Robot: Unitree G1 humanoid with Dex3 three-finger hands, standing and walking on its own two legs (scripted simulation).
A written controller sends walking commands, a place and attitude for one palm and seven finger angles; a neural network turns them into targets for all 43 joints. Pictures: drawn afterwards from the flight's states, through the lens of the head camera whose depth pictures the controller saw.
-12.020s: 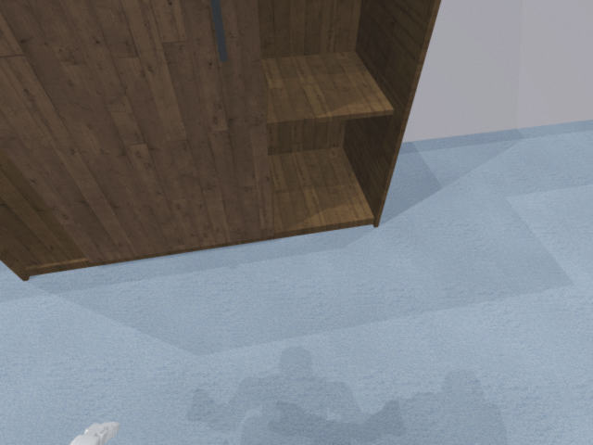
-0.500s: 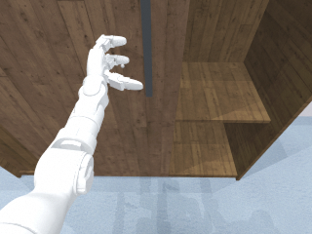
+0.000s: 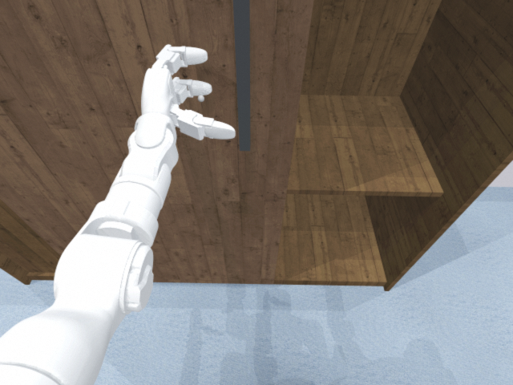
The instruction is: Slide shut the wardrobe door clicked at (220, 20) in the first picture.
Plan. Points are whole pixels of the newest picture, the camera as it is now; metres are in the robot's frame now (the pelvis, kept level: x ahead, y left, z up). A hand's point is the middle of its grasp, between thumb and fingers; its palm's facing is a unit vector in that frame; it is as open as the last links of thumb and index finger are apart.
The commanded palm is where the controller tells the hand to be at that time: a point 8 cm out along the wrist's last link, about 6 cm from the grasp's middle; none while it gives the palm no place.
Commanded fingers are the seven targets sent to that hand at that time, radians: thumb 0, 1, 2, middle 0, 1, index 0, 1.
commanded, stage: move the hooked fingers beside the handle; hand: left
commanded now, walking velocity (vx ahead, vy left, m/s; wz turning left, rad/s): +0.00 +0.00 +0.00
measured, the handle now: (243, 71) +0.53 +0.03 +0.21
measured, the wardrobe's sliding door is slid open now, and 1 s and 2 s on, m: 0.45 0.45 0.45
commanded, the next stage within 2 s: none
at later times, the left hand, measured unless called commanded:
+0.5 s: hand (202, 98) +0.49 +0.10 +0.19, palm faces +0.05 -1.00 -0.02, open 13.8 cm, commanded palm +0.48 +0.11 +0.17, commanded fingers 0.00 -0.50 0.30 -0.30 -1.20 -0.30 -1.20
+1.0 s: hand (202, 100) +0.48 +0.10 +0.19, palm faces +0.02 -1.00 -0.01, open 14.0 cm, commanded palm +0.47 +0.12 +0.17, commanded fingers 0.00 -0.50 0.30 -0.30 -1.20 -0.30 -1.20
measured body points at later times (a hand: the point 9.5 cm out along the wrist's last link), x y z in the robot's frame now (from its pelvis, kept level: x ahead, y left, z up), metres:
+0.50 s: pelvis +0.00 +0.00 +0.00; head +0.04 -0.01 +0.45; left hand +0.48 +0.15 +0.19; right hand +0.06 -0.25 -0.13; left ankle +0.01 +0.10 -0.73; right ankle +0.05 -0.11 -0.73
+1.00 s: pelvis +0.01 +0.00 +0.00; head +0.04 -0.01 +0.45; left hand +0.48 +0.15 +0.19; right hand +0.09 -0.25 -0.12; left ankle +0.01 +0.10 -0.73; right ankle +0.05 -0.11 -0.73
